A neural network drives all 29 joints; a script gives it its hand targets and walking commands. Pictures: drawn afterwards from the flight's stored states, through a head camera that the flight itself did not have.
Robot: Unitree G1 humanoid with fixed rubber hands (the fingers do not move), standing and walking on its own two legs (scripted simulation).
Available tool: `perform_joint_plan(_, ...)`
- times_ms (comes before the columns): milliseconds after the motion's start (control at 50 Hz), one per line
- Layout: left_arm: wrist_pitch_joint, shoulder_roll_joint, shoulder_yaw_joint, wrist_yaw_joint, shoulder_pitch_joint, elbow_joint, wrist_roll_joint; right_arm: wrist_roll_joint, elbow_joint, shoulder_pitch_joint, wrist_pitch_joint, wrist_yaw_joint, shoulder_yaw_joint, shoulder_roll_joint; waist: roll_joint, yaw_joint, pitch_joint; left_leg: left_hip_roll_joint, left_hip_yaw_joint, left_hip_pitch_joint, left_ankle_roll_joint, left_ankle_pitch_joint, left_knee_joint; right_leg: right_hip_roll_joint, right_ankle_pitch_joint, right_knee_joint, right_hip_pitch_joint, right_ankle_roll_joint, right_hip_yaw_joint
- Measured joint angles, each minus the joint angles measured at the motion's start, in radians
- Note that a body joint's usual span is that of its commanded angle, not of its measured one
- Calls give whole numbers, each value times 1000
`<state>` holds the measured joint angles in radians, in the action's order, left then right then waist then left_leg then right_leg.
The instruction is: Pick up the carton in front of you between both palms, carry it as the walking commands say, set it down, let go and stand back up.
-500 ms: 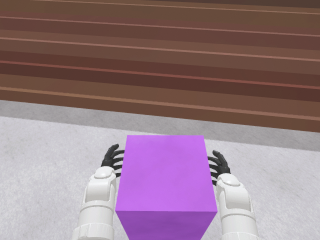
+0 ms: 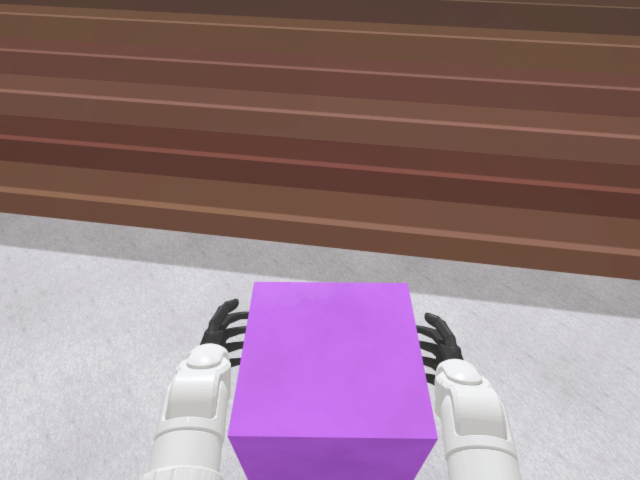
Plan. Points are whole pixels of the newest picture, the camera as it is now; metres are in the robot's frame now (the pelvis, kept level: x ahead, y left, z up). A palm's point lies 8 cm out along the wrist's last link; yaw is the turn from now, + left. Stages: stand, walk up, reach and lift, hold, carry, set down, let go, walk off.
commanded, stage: reach and lift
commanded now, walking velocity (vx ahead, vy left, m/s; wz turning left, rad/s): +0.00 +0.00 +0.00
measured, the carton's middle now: (329, 394) +0.28 +0.00 -0.04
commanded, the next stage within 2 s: hold in 0.08 s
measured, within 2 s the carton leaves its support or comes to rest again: neither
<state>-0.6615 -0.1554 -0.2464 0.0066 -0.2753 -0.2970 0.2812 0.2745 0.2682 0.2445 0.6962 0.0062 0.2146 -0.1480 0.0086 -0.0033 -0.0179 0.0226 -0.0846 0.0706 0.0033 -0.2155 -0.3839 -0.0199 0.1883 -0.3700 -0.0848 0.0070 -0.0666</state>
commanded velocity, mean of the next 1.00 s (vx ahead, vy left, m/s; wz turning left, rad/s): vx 0.21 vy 0.00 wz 0.00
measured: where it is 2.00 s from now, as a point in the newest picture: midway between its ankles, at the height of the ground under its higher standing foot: (305, 400)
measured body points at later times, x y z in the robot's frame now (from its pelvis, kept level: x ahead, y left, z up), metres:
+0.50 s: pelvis -0.02 +0.00 +0.00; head -0.06 +0.00 +0.45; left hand +0.29 +0.15 +0.04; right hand +0.28 -0.15 +0.04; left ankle +0.00 +0.12 -0.75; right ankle +0.02 -0.13 -0.75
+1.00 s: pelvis +0.07 +0.01 +0.00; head +0.05 +0.02 +0.45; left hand +0.37 +0.17 +0.09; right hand +0.36 -0.13 +0.08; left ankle +0.00 +0.12 -0.75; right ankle +0.10 -0.10 -0.72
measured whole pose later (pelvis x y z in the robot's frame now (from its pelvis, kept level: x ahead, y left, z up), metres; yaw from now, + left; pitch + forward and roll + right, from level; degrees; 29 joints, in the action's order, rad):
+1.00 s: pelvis +0.07 +0.01 +0.00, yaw +0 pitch +5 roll -2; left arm -1.03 -0.13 -0.16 -0.07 -0.21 0.17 0.11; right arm 0.13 -0.19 0.18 1.06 -0.09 0.10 -0.14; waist 0.04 0.00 0.16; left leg -0.04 0.02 0.15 -0.01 -0.28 -0.35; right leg 0.01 0.35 -0.59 -0.41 0.01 0.13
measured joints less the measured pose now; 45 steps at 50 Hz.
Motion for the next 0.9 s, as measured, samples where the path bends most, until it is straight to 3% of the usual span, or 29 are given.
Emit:
perform_joint_plan(240,-58,6,31,-5,25,84,-23,-22,-80,-23,55,-8,-33,5,-1,5,3,0,2,-34,0,14,23,1,-13,21,32,1,-3)
perform_joint_plan(600,-71,-10,-29,7,-38,39,5,0,-30,45,72,4,20,-10,0,5,-24,0,1,-20,2,10,-15,-1,-10,-16,19,0,-2)
perform_joint_plan(660,-81,-8,-20,5,-32,43,3,-3,-36,36,80,3,16,-8,-3,0,34,1,-2,56,5,-45,-71,0,33,-60,-48,2,9)
perform_joint_plan(700,-95,-6,-3,0,-23,63,-6,-14,-58,22,90,1,9,-4,-6,-6,74,-8,9,111,6,-145,-123,3,97,-82,-87,0,21)
perform_joint_plan(740,-113,-6,15,-9,-23,99,-16,-34,-97,16,105,-3,3,2,-14,-14,101,-20,53,160,10,-169,-165,14,77,-88,-118,-3,35)
perform_joint_plan(780,-138,-4,34,-18,-16,152,-30,-60,-140,14,127,-12,-8,9,-26,-14,121,-17,86,172,3,-132,-146,29,55,-116,-148,-1,37)
perform_joint_plan(820,-177,4,42,-25,9,220,-52,-84,-180,13,160,-24,-25,6,-35,-8,146,-7,103,171,-15,-73,-124,44,150,-184,-185,-2,35)
perform_joint_plan(900,-271,32,57,-47,42,325,-118,-108,-270,-7,250,-60,-77,1,-3,6,178,-30,120,144,-33,-66,-60,53,246,-340,-289,0,124)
